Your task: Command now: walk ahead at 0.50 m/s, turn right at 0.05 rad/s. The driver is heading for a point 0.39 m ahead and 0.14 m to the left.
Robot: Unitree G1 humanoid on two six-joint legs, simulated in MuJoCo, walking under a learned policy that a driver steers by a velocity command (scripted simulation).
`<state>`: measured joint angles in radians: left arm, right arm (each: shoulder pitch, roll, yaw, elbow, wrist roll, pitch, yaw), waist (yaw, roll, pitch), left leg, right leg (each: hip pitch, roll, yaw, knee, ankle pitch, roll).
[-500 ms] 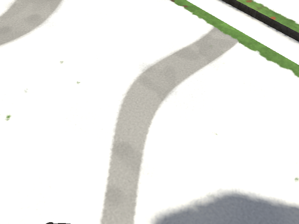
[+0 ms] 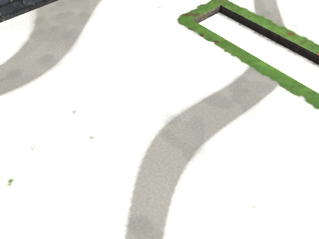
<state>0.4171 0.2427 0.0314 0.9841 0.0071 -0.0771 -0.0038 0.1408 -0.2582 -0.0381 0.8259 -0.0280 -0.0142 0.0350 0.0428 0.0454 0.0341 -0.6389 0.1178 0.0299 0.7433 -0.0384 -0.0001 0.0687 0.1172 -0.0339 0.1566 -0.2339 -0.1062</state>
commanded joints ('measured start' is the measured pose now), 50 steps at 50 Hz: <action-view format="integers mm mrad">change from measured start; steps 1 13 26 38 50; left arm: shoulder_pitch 57 -82 -254 -267 -182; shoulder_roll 130 105 87 100 115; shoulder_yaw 19 16 18 -5 1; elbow -12 -67 -167 -178 -81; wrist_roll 7 26 14 12 -2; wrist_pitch -11 21 103 48 60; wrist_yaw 9 25 40 43 39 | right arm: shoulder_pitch -138 103 155 150 118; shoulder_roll -48 -98 -160 -117 -119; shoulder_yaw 0 -24 -62 -41 -12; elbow -99 9 -17 4 116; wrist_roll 1 39 6 18 10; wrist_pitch -19 -35 25 56 45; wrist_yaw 0 -30 -38 -58 -80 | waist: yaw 18 -37 -68 -93 -40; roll -98 -23 67 -143 -115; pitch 74 -77 -74 -38 -98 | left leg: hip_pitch -25 553 386 310 641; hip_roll -39 124 25 -201 -37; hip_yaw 38 -283 -386 -160 -164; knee -86 -407 -493 98 -417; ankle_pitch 32 670 -148 -461 51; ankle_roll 23 299 233 24 2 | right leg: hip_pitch -4 -584 -558 -310 -239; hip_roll -294 -138 -128 -417 -247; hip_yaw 112 85 86 343 212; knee -16 1081 714 97 227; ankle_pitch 510 -166 -82 460 366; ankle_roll -94 92 154 -132 34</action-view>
